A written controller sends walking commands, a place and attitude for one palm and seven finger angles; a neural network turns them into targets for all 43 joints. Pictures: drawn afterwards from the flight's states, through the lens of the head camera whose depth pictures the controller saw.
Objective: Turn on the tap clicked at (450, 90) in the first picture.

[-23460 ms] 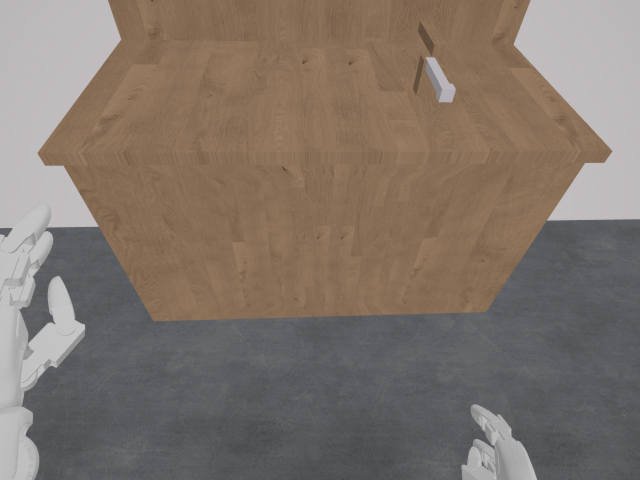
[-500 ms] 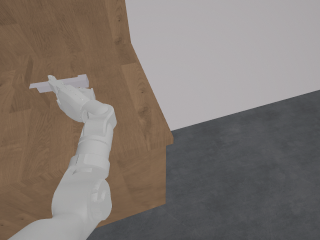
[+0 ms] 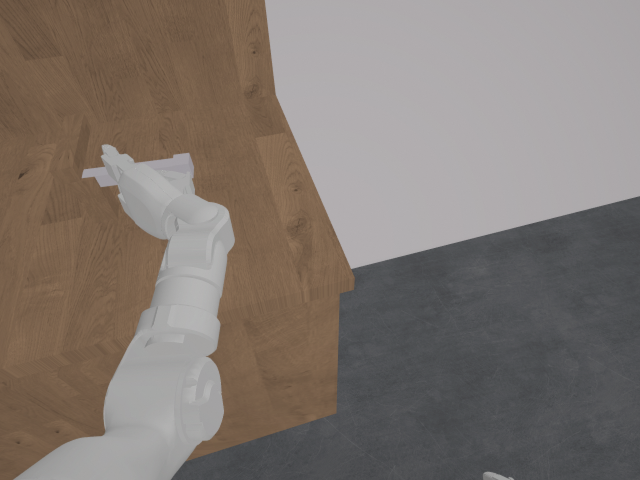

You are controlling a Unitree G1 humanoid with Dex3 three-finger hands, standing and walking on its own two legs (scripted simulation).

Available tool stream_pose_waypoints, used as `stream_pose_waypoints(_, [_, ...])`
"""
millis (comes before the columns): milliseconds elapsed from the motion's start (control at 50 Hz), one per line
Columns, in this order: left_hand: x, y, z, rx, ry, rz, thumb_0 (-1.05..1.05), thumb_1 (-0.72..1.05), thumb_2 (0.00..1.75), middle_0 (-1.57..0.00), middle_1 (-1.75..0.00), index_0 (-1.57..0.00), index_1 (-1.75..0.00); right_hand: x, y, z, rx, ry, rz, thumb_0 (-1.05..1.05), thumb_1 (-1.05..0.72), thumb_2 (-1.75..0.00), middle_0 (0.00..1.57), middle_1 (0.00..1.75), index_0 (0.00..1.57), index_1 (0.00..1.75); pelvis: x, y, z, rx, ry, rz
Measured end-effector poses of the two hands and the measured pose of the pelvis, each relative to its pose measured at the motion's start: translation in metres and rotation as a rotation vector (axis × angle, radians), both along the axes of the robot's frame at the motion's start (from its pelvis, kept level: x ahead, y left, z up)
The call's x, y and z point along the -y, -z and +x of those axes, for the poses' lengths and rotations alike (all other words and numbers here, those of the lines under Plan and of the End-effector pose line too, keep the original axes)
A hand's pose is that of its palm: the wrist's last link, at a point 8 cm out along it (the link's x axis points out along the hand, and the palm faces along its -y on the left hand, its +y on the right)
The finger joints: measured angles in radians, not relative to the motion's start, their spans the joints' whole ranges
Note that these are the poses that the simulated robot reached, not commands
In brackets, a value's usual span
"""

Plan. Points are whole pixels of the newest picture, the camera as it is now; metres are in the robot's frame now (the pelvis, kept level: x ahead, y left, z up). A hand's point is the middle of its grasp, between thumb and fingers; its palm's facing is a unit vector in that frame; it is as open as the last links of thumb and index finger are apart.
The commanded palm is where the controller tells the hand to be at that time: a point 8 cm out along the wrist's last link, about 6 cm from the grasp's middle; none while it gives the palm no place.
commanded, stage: lift the hand up off the lever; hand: left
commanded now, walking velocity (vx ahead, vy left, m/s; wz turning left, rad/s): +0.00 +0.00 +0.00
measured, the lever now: (183, 166) +0.54 +0.23 +0.10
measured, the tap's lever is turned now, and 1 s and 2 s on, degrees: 84 84 84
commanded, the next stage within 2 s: draw the hand back beside the body in 0.92 s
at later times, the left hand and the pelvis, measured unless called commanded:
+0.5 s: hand (173, 177) +0.44 +0.20 +0.17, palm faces +0.80 -0.60 -0.09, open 7.8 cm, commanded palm +0.39 +0.21 +0.17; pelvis +0.00 +0.01 +0.00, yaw -1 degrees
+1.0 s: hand (176, 169) +0.44 +0.19 +0.17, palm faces +0.79 -0.60 -0.10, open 7.8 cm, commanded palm +0.39 +0.21 +0.18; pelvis +0.01 +0.01 +0.01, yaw -1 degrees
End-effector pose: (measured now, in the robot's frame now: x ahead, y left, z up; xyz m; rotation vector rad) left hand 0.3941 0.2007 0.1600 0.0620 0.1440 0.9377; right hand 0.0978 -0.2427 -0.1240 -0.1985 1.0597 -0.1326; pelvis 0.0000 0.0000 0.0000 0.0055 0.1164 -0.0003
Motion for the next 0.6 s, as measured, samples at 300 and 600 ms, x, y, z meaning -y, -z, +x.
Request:
stream_pose_waypoints(300, [-0.009,-0.011,-0.005,0.016,-0.001,-0.002,0.02,0.90,0.90,-0.15,-0.15,-0.16,-0.15,-0.009,-0.002,-0.001,0.000,0.010,0.011,0.00,-0.91,-0.90,0.20,0.30,0.20,0.30,-0.006,-0.003,0.003,0.021,0.011,-0.002])
stream_pose_waypoints(600, [-0.011,-0.021,-0.013,0.022,0.012,-0.012,0.02,0.90,0.90,-0.15,-0.15,-0.15,-0.15,-0.015,-0.010,0.025,0.060,-0.018,0.009,0.00,-0.91,-0.90,0.20,0.30,0.20,0.30,-0.008,-0.006,0.003,0.045,0.009,-0.003])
